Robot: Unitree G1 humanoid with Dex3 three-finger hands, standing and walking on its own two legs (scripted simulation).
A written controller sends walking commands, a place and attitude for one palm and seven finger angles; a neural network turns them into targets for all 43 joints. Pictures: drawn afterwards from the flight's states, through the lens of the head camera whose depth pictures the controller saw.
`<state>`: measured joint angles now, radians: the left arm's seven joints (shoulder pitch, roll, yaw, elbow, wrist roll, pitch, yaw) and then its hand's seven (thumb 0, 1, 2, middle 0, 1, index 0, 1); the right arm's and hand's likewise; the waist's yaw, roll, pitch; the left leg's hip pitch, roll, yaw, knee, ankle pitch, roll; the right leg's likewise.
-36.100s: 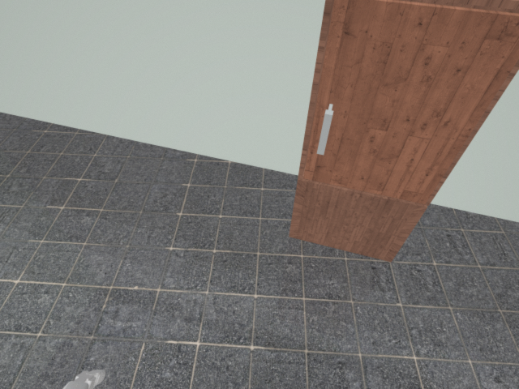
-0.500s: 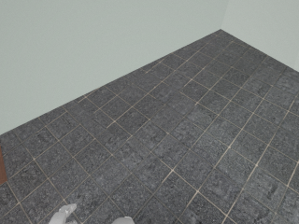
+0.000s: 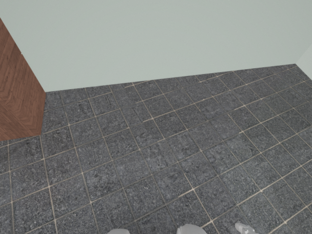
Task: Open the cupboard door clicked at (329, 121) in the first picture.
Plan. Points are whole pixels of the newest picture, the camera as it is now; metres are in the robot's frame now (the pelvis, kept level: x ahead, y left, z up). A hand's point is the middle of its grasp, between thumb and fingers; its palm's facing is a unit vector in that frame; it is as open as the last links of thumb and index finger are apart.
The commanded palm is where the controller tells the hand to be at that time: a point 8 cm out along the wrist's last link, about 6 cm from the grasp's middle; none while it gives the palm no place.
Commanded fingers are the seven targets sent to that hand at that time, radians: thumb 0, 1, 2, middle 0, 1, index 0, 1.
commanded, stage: turn to face it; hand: left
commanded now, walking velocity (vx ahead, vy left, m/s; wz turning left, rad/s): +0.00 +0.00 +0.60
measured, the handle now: out of the picture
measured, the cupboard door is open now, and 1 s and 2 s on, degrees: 39 39 39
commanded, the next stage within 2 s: take the last steps up to it in 1.40 s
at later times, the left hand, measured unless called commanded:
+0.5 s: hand out of the picture +0.04 +0.14 -0.13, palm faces +0.28 -0.92 -0.27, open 7.4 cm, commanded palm none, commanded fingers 0.00 0.90 0.90 -0.20 -0.30 -0.20 -0.30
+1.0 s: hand out of the picture -0.04 +0.18 -0.15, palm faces +0.56 -0.78 -0.27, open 7.4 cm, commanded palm none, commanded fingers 0.00 0.90 0.90 -0.20 -0.30 -0.20 -0.30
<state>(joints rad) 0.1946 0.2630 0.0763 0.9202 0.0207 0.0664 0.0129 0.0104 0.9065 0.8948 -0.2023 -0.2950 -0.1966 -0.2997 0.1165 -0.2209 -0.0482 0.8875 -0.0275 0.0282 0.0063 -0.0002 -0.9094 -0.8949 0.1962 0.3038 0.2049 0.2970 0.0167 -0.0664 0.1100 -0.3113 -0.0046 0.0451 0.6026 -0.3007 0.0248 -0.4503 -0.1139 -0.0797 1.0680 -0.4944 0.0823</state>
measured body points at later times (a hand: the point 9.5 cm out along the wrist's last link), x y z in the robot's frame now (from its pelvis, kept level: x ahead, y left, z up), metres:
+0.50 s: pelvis +0.01 -0.07 +0.02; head +0.05 -0.08 +0.46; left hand +0.02 +0.19 -0.11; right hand +0.15 -0.30 -0.14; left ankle -0.04 +0.07 -0.65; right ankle +0.02 -0.16 -0.73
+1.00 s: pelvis +0.00 -0.06 +0.01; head +0.03 -0.02 +0.46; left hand -0.07 +0.22 -0.13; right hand +0.21 -0.22 -0.13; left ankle -0.04 +0.05 -0.73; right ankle +0.09 -0.19 -0.68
